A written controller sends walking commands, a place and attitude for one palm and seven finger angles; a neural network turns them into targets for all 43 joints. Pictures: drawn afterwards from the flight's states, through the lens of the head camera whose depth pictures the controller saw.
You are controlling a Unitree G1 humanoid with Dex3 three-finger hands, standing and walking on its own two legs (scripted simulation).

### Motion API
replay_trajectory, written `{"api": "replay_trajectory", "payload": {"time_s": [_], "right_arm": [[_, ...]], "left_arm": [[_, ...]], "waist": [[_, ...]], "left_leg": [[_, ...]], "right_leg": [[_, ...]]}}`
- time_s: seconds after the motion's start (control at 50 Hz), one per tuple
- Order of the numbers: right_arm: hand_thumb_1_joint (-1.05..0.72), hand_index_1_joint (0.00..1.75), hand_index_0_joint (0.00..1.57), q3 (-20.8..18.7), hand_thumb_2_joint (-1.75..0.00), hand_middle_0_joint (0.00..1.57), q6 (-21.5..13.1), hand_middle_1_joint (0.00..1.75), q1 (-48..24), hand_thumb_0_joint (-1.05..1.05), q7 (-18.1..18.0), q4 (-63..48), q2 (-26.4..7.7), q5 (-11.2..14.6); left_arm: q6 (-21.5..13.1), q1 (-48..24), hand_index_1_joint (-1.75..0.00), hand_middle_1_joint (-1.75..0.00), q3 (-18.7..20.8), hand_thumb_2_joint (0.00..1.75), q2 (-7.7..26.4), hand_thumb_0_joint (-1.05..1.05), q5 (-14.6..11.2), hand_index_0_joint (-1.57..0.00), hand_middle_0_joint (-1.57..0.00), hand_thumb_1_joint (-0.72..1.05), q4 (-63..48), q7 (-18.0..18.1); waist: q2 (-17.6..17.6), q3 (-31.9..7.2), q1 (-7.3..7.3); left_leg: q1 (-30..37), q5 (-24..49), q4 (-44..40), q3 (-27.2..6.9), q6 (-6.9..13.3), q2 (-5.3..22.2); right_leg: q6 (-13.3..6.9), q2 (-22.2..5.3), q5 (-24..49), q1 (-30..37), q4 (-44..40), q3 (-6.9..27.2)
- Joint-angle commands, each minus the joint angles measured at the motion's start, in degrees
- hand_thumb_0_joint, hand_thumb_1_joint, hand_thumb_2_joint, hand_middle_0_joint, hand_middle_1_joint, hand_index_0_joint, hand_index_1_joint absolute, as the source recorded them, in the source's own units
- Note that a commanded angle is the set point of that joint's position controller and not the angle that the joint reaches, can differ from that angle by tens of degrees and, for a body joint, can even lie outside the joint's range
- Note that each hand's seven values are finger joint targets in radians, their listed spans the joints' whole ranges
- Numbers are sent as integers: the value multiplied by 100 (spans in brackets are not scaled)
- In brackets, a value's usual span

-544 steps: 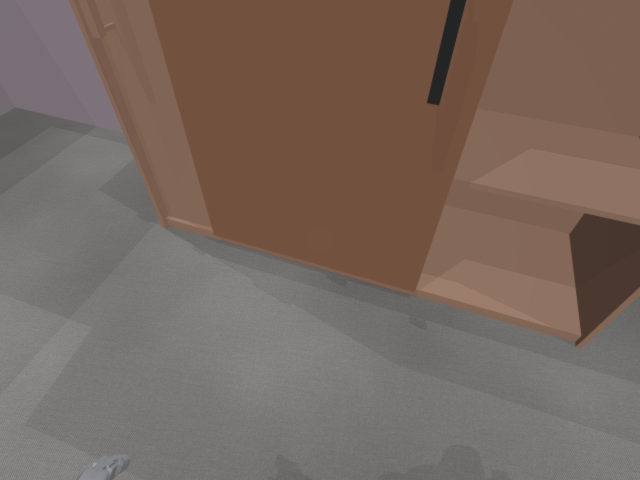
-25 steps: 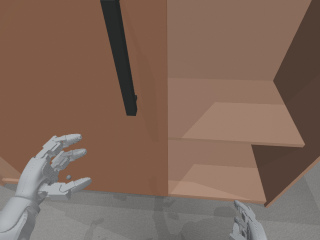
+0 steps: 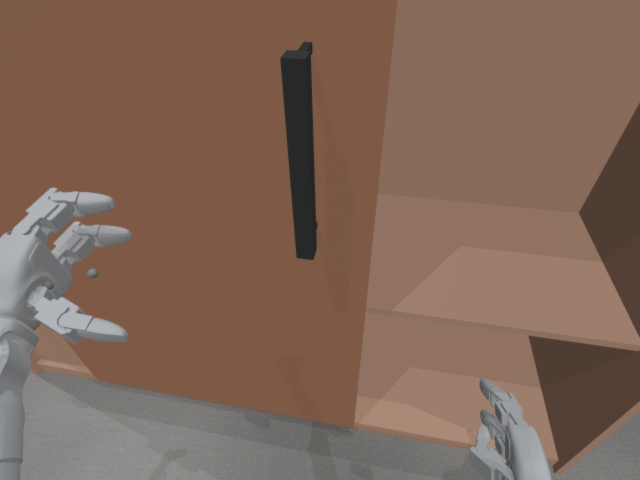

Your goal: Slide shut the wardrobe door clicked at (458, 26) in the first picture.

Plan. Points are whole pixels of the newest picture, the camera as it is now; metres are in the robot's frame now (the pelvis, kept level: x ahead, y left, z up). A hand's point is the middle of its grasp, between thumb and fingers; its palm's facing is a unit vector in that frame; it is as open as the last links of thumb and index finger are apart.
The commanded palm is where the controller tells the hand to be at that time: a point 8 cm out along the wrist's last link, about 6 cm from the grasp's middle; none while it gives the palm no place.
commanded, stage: raise the hand with hooked fingers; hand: left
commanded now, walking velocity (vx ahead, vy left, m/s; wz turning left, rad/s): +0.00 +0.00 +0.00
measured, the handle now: (306, 163) +0.46 +0.07 +0.20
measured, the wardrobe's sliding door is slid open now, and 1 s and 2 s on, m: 0.57 0.57 0.57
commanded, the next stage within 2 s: move the hooked fingers beside the handle in 0.78 s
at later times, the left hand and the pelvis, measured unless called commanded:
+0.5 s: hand (110, 240) +0.28 +0.26 +0.21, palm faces -0.04 -0.99 -0.13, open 14.0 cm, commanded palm +0.25 +0.31 +0.23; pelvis +0.00 -0.01 +0.01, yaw +0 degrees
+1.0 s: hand (95, 219) +0.28 +0.26 +0.24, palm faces +0.04 -0.99 -0.11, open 14.0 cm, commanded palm +0.26 +0.29 +0.23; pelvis +0.01 -0.02 +0.01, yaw +0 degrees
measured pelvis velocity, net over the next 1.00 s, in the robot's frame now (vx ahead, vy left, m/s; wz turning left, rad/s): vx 0.01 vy -0.02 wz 0.00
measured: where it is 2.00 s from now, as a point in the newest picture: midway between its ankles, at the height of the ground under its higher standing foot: outside the picture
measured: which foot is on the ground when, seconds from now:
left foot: down 0.00-1.00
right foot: down 0.00-1.00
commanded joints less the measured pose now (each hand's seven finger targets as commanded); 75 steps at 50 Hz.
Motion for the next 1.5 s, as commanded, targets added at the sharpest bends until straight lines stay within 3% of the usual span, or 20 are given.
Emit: {"api": "replay_trajectory", "payload": {"time_s": [0.0, 0.08, 0.2, 0.3, 0.34, 0.44, 0.5, 0.62, 0.7, 0.78, 0.82, 0.9, 0.94, 0.98, 1.06, 1.16, 1.2, 1.26, 1.32, 1.48], "right_arm": [[-90, 30, 20, -291, -90, 20, -107, 30, -626, 0, -17, -878, -813, 77], [-90, 30, 20, -239, -90, 20, -85, 30, -763, 0, -18, -1063, -711, 11], [-90, 30, 20, -177, -90, 20, 30, 30, -740, 0, -9, -742, -715, 12], [-90, 30, 20, -236, -90, 20, 184, 30, -728, 0, 38, -796, -837, 116], [-90, 30, 20, -275, -90, 20, 240, 30, -764, 0, 78, -893, -900, 147], [-90, 30, 20, -273, -90, 20, 207, 30, -942, 0, 118, -1123, -793, 74], [-90, 30, 20, -243, -90, 20, 156, 30, -871, 0, 109, -1028, -714, -19], [-90, 30, 20, -285, -90, 20, 264, 30, -769, 0, 59, -762, -826, 99], [-90, 30, 20, -291, -90, 20, 305, 30, -812, 0, 50, -945, -844, 141], [-90, 30, 20, -286, -90, 20, 250, 30, -979, 0, 43, -1094, -792, 93], [-90, 30, 20, -261, -90, 20, 228, 30, -980, 0, 53, -1036, -734, 44], [-90, 30, 20, -266, -90, 20, 245, 30, -878, 0, 83, -832, -732, 48], [-90, 30, 20, -248, -90, 20, 293, 30, -873, 0, 59, -732, -793, 102], [-90, 30, 20, -264, -90, 20, 303, 30, -881, 0, 48, -782, -840, 146], [-90, 30, 20, -267, -90, 20, 255, 30, -978, 0, 40, -1017, -764, 142], [-90, 30, 20, -258, -90, 20, 177, 30, -932, 0, 5, -880, -676, 27], [-90, 30, 20, -253, -90, 20, 254, 30, -883, 0, 29, -728, -698, 2], [-90, 30, 20, -224, -90, 20, 391, 30, -947, 0, 52, -697, -708, 62], [-90, 30, 20, -256, -90, 20, 530, 30, -965, 0, 80, -779, -754, 108], [-90, 30, 20, -267, -90, 20, 371, 30, -947, 0, 30, -916, -630, 13]], "left_arm": [[349, -1563, -120, -120, 130, 30, 1240, 0, 66, -30, -30, -50, -788, -239], [254, -2365, -120, -120, 909, 30, 2143, 0, 30, -30, -30, -50, -1845, -267], [339, -2546, -120, -120, 1183, 30, 2257, 0, -61, -30, -30, -50, -685, -275], [964, -2418, -120, -120, 383, 30, 1680, 0, 125, -30, -30, -50, 347, -531], [1082, -2361, -120, -120, 282, 30, 1676, 0, 104, -30, -30, -50, 158, -647], [700, -2627, -120, -120, 1269, 30, 2616, 0, -109, -30, -30, -50, -1323, -651], [314, -2511, -120, -120, 1838, 30, 3001, 0, -144, -30, -30, -50, -1682, -306], [900, -2500, -120, -120, 833, 30, 1980, 0, 33, -30, -30, -50, -52, -275], [1117, -2640, -120, -120, 307, 30, 1732, 0, 118, -30, -30, -50, -265, -483], [745, -2835, -120, -120, 1076, 30, 2459, 0, -16, -30, -30, -50, -1290, -563], [482, -2681, -120, -120, 1449, 30, 2660, 0, -125, -30, -30, -50, -1426, -465], [534, -2312, -120, -120, 1365, 30, 2341, 0, -135, -30, -30, -50, -648, -329], [810, -2663, -120, -120, 730, 30, 1855, 0, -41, -30, -30, -50, -65, -330], [1048, -2771, -120, -120, 363, 30, 1650, 0, 38, -30, -30, -50, 69, -364], [983, -3469, -120, -120, -88, 30, 1484, 0, 179, -30, -30, -50, -1116, -339], [427, -3533, -120, -120, 704, 30, 1932, 0, 45, -30, -30, -50, -1349, 42], [486, -3274, -120, -120, 839, 30, 1975, 0, 108, -30, -30, -50, -828, 214], [916, -3317, -120, -120, 294, 30, 1435, 0, 275, -30, -30, -50, -91, 365], [1267, -3285, -120, -120, -142, 30, 1123, 0, 379, -30, -30, -50, 145, 364], [488, -4491, -120, -120, -4, 30, 1315, 0, 342, -30, -30, -50, -1272, 521]], "waist": [[92, -95, -111], [112, -1347, -1], [429, -521, 9], [-33, -46, -107], [-134, -434, -97], [-39, -1639, 81], [100, -1545, 178], [406, 33, -99], [56, -362, -173], [-105, -1519, -21], [-92, -1557, 39], [79, -782, 38], [181, -50, -140], [299, -7, -181], [197, -889, -223], [-84, -1526, -55], [-22, -1193, 33], [132, -414, -50], [-70, -330, -113], [-87, -1897, -124]], "left_leg": [[105, 908, -845, -247, -35, 198], [787, 1574, -806, -299, -30, 161], [547, 1425, -981, -276, -85, 149], [250, 1215, -965, -239, -56, 155], [351, 1325, -895, -227, -38, 142], [782, 1812, -741, -173, 26, 72], [696, 1997, -774, -117, 13, 92], [259, 1199, -954, -55, -27, 146], [364, 1195, -820, -89, 15, 139], [725, 1652, -679, -95, 74, 74], [660, 1743, -676, -72, 73, 69], [445, 1662, -738, -19, 28, 113], [249, 1210, -851, -58, -9, 134], [278, 1068, -899, -120, -10, 144], [753, 1317, -822, -180, 45, 106], [948, 1640, -799, -193, 31, 105], [676, 1619, -855, -139, -9, 107], [322, 1305, -1002, -133, -64, 134], [253, 1215, -999, -100, -25, 141], [1151, 2060, -766, -126, 13, 111]], "right_leg": [[-64, 39, 717, -112, -528, 8], [-77, 49, 1211, 419, -486, 3], [-130, 70, 1082, 239, -734, -34], [-104, 10, 935, -51, -760, -3], [-83, -6, 1087, 36, -670, 8], [-73, -6, 1578, 696, -566, 100], [-80, 18, 1706, 864, -590, 52], [-72, -34, 1036, -18, -840, 103], [-40, -67, 1041, 87, -788, 189], [-5, -59, 1602, 721, -615, 238], [-5, -46, 1705, 887, -621, 226], [-25, -47, 1681, 487, -695, 169], [-29, -52, 1157, -39, -800, 146], [-34, -55, 920, -154, -805, 127], [-45, -49, 1115, 108, -681, 113], [-44, -17, 1475, 548, -604, 104], [-59, -32, 1437, 544, -634, 69], [-77, -64, 1125, 159, -655, 32], [-53, -83, 1041, 107, -709, 67], [-63, -57, 1910, 657, -467, 124]]}}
